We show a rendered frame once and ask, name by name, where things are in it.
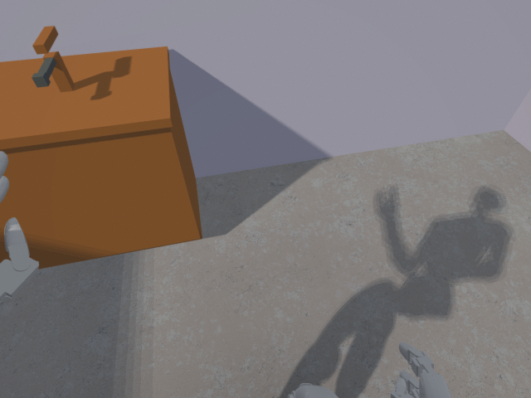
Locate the counter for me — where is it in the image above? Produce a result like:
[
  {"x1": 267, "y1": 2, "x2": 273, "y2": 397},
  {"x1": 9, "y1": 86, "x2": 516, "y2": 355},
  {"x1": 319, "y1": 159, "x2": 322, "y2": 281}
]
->
[{"x1": 0, "y1": 26, "x2": 202, "y2": 269}]

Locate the tap lever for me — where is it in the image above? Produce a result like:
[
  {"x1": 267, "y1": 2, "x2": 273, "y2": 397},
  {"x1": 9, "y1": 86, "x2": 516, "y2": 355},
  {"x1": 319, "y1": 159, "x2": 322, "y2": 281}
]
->
[{"x1": 32, "y1": 57, "x2": 56, "y2": 88}]

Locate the robot right hand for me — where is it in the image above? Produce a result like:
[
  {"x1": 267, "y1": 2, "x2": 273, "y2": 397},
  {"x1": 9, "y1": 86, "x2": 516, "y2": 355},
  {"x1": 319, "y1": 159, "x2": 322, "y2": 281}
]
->
[{"x1": 391, "y1": 342, "x2": 452, "y2": 398}]

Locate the robot left hand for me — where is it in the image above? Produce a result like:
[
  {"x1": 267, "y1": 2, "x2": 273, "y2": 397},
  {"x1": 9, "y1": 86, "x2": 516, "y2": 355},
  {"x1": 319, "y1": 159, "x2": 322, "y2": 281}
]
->
[{"x1": 0, "y1": 151, "x2": 39, "y2": 303}]

